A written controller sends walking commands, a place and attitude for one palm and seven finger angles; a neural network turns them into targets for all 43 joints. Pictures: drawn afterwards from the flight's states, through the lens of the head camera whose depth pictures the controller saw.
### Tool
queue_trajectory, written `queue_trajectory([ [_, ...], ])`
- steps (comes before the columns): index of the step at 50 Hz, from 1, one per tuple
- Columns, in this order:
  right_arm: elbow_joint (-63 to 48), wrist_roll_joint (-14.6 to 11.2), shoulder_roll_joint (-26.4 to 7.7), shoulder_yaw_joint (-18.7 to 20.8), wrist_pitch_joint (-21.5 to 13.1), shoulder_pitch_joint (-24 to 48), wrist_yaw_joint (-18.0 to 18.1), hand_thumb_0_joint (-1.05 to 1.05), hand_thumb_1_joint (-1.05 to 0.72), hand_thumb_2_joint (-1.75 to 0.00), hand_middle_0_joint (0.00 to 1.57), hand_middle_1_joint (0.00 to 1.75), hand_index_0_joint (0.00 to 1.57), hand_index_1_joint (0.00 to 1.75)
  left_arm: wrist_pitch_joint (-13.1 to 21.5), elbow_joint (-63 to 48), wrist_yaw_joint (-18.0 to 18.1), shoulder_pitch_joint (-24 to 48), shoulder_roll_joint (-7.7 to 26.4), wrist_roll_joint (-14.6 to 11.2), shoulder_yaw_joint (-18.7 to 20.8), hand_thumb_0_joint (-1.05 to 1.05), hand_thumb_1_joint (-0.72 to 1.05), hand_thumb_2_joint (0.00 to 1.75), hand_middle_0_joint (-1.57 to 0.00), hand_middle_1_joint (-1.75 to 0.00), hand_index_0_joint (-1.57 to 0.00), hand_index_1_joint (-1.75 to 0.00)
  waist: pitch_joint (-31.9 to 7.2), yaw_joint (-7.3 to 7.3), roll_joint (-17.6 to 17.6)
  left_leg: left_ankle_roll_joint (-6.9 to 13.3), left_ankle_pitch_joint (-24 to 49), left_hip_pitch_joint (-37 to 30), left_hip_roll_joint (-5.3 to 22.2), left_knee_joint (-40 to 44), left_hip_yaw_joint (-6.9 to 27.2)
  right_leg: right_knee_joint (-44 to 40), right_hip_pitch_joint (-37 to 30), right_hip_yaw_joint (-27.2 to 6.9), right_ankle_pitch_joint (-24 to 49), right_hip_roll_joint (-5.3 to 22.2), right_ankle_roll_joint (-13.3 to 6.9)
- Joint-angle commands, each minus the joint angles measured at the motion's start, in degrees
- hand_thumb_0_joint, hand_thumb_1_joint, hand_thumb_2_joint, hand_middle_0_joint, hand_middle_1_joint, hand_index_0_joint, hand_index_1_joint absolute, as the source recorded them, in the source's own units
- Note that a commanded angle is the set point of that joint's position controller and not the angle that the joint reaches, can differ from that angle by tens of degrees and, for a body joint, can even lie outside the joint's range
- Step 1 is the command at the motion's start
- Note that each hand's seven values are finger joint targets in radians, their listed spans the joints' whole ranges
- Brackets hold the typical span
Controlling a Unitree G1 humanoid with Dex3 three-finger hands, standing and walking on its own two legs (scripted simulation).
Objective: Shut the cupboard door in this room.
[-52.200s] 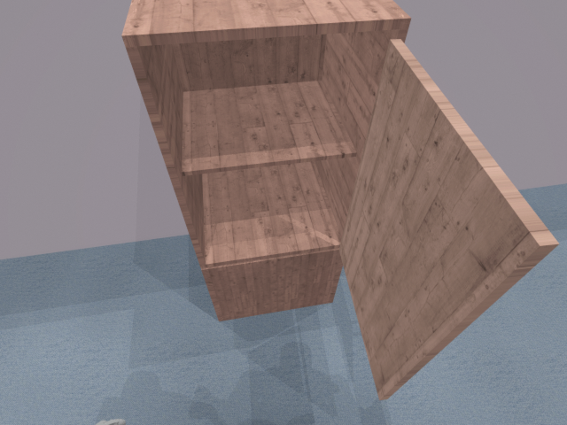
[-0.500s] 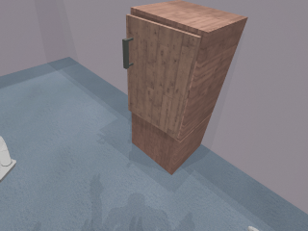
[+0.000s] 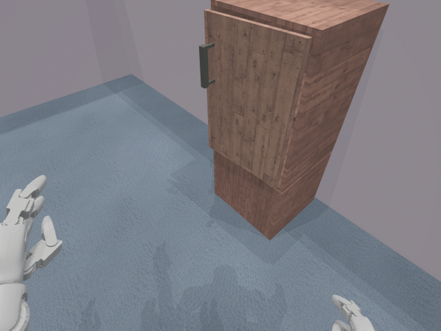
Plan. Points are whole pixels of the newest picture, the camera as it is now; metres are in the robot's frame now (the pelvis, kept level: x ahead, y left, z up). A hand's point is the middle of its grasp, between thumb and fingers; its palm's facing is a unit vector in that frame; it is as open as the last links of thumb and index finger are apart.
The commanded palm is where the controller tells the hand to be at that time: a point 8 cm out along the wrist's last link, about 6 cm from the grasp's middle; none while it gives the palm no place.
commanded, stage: let the arm hang, fingers relaxed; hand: left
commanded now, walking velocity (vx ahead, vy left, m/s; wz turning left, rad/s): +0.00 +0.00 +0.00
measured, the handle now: (208, 65) +0.96 +0.13 +0.07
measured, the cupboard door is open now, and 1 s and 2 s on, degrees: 5 5 5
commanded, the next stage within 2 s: look to check the result in 1.04 s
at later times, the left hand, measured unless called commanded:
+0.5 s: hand out of the picture -0.03 +0.21 -0.16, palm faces +0.01 -0.97 -0.26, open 7.2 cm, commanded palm none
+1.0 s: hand out of the picture +0.03 +0.15 -0.17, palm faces -0.02 -0.99 -0.17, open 7.3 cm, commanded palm none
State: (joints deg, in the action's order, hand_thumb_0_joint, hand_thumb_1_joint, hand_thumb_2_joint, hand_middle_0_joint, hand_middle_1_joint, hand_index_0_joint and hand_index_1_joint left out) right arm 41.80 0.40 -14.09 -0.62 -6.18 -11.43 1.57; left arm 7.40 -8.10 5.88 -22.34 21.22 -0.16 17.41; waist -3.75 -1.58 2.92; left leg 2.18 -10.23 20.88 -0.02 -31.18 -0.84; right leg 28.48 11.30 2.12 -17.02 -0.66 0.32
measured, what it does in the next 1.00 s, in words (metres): stands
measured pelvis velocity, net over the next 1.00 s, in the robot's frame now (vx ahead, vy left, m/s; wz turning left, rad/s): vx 0.01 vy -0.01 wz -0.03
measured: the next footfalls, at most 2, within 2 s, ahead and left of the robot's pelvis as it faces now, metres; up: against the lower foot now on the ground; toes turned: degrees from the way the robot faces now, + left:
none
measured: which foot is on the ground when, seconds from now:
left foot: down 0.00-1.00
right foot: down 0.00-1.00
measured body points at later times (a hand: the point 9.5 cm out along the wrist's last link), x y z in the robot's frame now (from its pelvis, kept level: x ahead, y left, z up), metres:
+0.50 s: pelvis +0.00 -0.01 +0.01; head +0.00 +0.00 +0.46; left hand -0.03 +0.26 -0.14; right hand -0.01 -0.26 -0.15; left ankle +0.07 +0.09 -0.73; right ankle -0.02 -0.13 -0.73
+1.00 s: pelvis +0.01 -0.01 +0.01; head +0.00 -0.01 +0.46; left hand +0.03 +0.21 -0.15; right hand +0.01 -0.25 -0.14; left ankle +0.07 +0.09 -0.73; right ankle -0.02 -0.13 -0.73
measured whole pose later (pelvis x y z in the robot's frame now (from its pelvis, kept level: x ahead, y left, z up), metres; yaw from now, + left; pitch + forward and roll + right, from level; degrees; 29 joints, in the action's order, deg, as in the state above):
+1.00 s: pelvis +0.01 -0.01 +0.01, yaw -1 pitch -2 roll -1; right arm 64.2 1.1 -10.5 0.3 0.7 -14.6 1.8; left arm 0.0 64.8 1.3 -14.9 8.9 0.5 -0.2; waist 0.9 1.1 -0.5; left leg 1.2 -7.6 13.6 0.2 -23.2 -2.1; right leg 22.6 5.7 0.7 -15.0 -0.9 -0.6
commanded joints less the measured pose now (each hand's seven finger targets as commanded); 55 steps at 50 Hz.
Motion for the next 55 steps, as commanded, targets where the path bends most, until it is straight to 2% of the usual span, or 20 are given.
queue_trajectory([
  [1, -1.3, 0.3, -12.0, 3.9, 1.3, 2.5, -1.2, 0.00, -0.90, -0.90, 0.20, 0.30, 0.20, 0.30, -7.6, 21.7, -5.9, 0.8, 0.1, 1.9, -11.5, 0.00, 0.90, 0.90, -0.20, -0.30, -0.20, -0.30, 0.2, 1.70, -3.8, 1.2, 10.5, -3.3, 8.0, 2.6, 7.8, 1.1, 6.7, -2.9, 1.2, 3.7, -2.5],
  [2, -1.3, 0.4, -12.0, 3.5, 2.1, 3.0, -1.2, 0.00, -0.90, -0.90, 0.20, 0.30, 0.20, 0.30, -7.4, 24.6, -6.0, 2.0, 1.2, 2.0, -11.7, 0.00, 0.90, 0.90, -0.20, -0.30, -0.20, -0.30, 0.7, 1.59, -8.1, 1.5, 8.3, -2.5, 7.6, 2.9, 8.5, 0.2, 5.8, -3.5, 0.8, 3.7, -2.7],
  [4, -0.2, 0.8, -11.7, 3.2, 3.1, 3.3, -1.2, 0.00, -0.90, -0.90, 0.20, 0.30, 0.20, 0.30, -6.9, 31.2, -6.0, 4.3, 2.6, 2.1, -12.2, 0.00, 0.90, 0.90, -0.20, -0.30, -0.20, -0.30, -0.2, 2.12, -14.3, 1.0, 5.2, -4.4, 5.6, 0.7, 8.0, -2.9, 7.2, -6.7, 0.4, 6.1, -3.9],
  [6, 1.1, 1.0, -10.2, 2.8, 4.4, 2.1, -1.4, 0.00, -0.90, -0.90, 0.20, 0.30, 0.20, 0.30, -7.1, 37.2, -5.7, 6.7, 2.9, 1.8, -13.2, 0.00, 0.90, 0.90, -0.20, -0.30, -0.20, -0.30, 0.1, 3.07, -14.4, 0.1, 3.5, -7.1, 3.3, -2.0, 6.1, -5.3, 9.8, -9.2, -0.6, 8.7, -5.7],
  [8, 2.8, 1.3, -8.4, 2.3, 5.4, 1.2, -1.3, 0.00, -0.90, -0.90, 0.20, 0.30, 0.20, 0.30, -7.5, 42.4, -5.2, 8.5, 2.0, 1.5, -14.3, 0.00, 0.90, 0.90, -0.20, -0.30, -0.20, -0.30, 0.7, 3.69, -8.7, -0.7, 3.5, -9.1, 2.7, -1.7, 5.3, -5.8, 10.7, -9.6, -0.8, 9.0, -6.2],
  [9, 3.7, 1.4, -8.1, 2.0, 5.6, 0.9, -1.2, 0.00, -0.90, -0.90, 0.20, 0.30, 0.20, 0.30, -7.6, 45.0, -5.1, 8.3, 1.4, 1.4, -14.7, 0.00, 0.90, 0.90, -0.20, -0.30, -0.20, -0.30, 0.4, 3.61, -3.8, -0.6, 5.4, -9.4, 3.6, 0.8, 6.1, -4.8, 9.4, -8.8, -0.2, 7.8, -5.3],
  [11, 5.6, 1.3, -8.3, 1.8, 5.6, 1.0, -1.0, 0.00, -0.90, -0.90, 0.20, 0.30, 0.20, 0.30, -7.8, 50.1, -5.0, 6.1, 0.6, 1.2, -15.1, 0.00, 0.90, 0.90, -0.20, -0.30, -0.20, -0.30, 0.5, 2.25, 4.6, 0.2, 4.3, -6.6, 5.7, 6.8, 9.1, -3.2, 4.0, -6.2, -0.3, 4.9, -3.1],
  [14, 8.2, 1.3, -7.3, 2.0, 5.9, 0.2, -0.4, 0.00, -0.90, -0.90, 0.20, 0.30, 0.20, 0.30, -7.9, 56.8, -4.9, 2.2, -1.1, 1.1, -14.2, 0.00, 0.90, 0.90, -0.20, -0.30, -0.20, -0.30, 0.7, 0.93, 12.4, 0.3, -3.8, -4.1, 5.9, 11.5, 9.7, -3.9, -0.8, -4.7, 0.2, 4.0, -3.1],
  [17, 10.7, 0.8, -7.6, 2.4, 6.2, -1.6, -0.1, 0.00, -0.90, -0.90, 0.20, 0.30, 0.20, 0.30, -7.7, 61.6, -5.2, 1.9, -0.4, 1.0, -14.6, 0.00, 0.90, 0.90, -0.20, -0.30, -0.20, -0.30, 2.3, 0.96, 9.8, 0.2, -7.6, -4.2, 6.0, 13.1, 10.0, -6.4, -1.8, -4.8, 0.3, 4.2, -3.5],
  [19, 12.3, 0.7, -7.8, 2.6, 6.3, -2.8, 0.1, 0.00, -0.90, -0.90, 0.20, 0.30, 0.20, 0.30, -7.5, 64.1, -5.3, 2.3, -0.3, 1.0, -14.8, 0.00, 0.90, 0.90, -0.20, -0.30, -0.20, -0.30, 4.4, 1.32, 5.9, 0.0, -9.9, -4.5, 5.9, 13.8, 9.9, -8.0, -0.6, -5.3, -0.7, 4.4, -3.8],
  [20, 12.6, 0.5, -8.6, 2.9, 6.3, -3.2, 0.1, 0.00, -0.90, -0.90, 0.20, 0.30, 0.20, 0.30, -7.2, 64.8, -5.3, 2.3, 0.2, 1.0, -14.8, 0.00, 0.90, 0.90, -0.20, -0.30, -0.20, -0.30, 5.5, 1.31, 3.0, 0.2, -8.5, -5.1, 5.9, 13.3, 9.5, -9.2, 0.2, -5.5, -0.5, 4.7, -3.9],
  [24, 15.5, 0.5, -7.7, 3.1, 6.5, -5.6, 0.2, 0.00, -0.90, -0.90, 0.20, 0.30, 0.20, 0.30, -6.9, 68.1, -5.0, 3.0, -0.8, 0.9, -15.3, 0.00, 0.90, 0.90, -0.20, -0.30, -0.20, -0.30, 6.9, 2.45, -4.7, 0.1, -7.1, -9.0, 5.7, 12.2, 8.1, -11.9, 4.3, -6.7, -4.1, 5.5, -4.1],
  [28, 17.4, 0.4, -7.0, 2.9, 6.5, -5.9, 0.1, 0.00, -0.90, -0.90, 0.20, 0.30, 0.20, 0.30, -6.7, 70.0, -4.7, 2.9, -0.9, 0.8, -15.6, 0.00, 0.90, 0.90, -0.20, -0.30, -0.20, -0.30, 7.8, 2.57, -7.0, 0.0, -3.9, -10.7, 5.6, 11.3, 6.5, -12.8, 5.6, -6.9, -4.3, 6.0, -4.0],
  [34, 19.2, 0.4, -5.6, 2.5, 6.6, -5.3, 0.0, 0.00, -0.90, -0.90, 0.20, 0.30, 0.20, 0.30, -6.8, 71.3, -4.4, 2.5, -1.4, 0.8, -15.9, 0.00, 0.90, 0.90, -0.20, -0.30, -0.20, -0.30, 9.8, 2.36, -5.9, -0.1, -3.0, -10.5, 5.6, 11.9, 5.9, -13.0, 6.1, -7.2, -3.6, 5.9, -3.5],
  [40, 19.9, 0.4, -4.6, 2.2, 6.5, -5.0, 0.1, 0.00, -0.90, -0.90, 0.20, 0.30, 0.20, 0.30, -6.8, 71.7, -4.2, 2.6, -2.1, 0.9, -16.0, 0.00, 0.90, 0.90, -0.20, -0.30, -0.20, -0.30, 10.4, 2.12, -3.5, -0.3, -1.6, -10.1, 5.5, 12.4, 5.5, -12.8, 5.1, -7.2, -1.6, 5.7, -3.3],
  [46, 20.3, 0.5, -2.8, 1.7, 6.2, -5.2, 0.3, 0.00, -0.90, -0.90, 0.20, 0.30, 0.20, 0.30, -6.7, 72.1, -4.1, 2.6, -3.7, 0.8, -16.1, 0.00, 0.90, 0.90, -0.20, -0.30, -0.20, -0.30, 8.1, 2.12, -1.4, -0.6, 1.9, -10.6, 5.6, 12.1, 5.1, -12.2, 2.2, -6.8, 2.8, 5.8, -2.9],
  [49, 20.5, 0.5, -2.4, 1.6, 6.1, -5.6, 0.4, 0.00, -0.90, -0.90, 0.20, 0.30, 0.20, 0.30, -6.8, 72.2, -4.1, 2.8, -4.8, 0.7, -16.2, 0.00, 0.90, 0.90, -0.20, -0.30, -0.20, -0.30, 8.5, 2.17, -1.0, -0.8, 2.6, -10.5, 5.5, 12.2, 5.1, -12.2, 1.9, -6.7, 3.6, 5.6, -2.8],
  [53, 20.7, 0.5, -1.8, 1.4, 6.0, -6.2, 0.6, 0.00, -0.90, -0.90, 0.20, 0.30, 0.20, 0.30, -6.7, 72.5, -4.0, 2.1, -5.3, 0.6, -16.2, 0.00, 0.90, 0.90, -0.20, -0.30, -0.20, -0.30, 6.7, 2.05, -0.8, -0.6, 5.2, -11.5, 5.7, 11.7, 5.0, -12.1, 0.2, -6.6, 5.7, 5.7, -2.8],
  [55, 20.7, 0.3, -2.1, 1.6, 5.9, -6.2, 0.7, 0.00, -0.90, -0.90, 0.20, 0.30, 0.20, 0.30, -6.6, 72.5, -4.0, 1.7, -5.4, 0.6, -16.0, 0.00, 0.90, 0.90, -0.20, -0.30, -0.20, -0.30, 6.8, 1.87, -2.2, -0.5, 6.6, -12.1, 5.8, 11.2, 4.8, -12.3, 0.3, -6.2, 6.6, 5.6, -2.8],
])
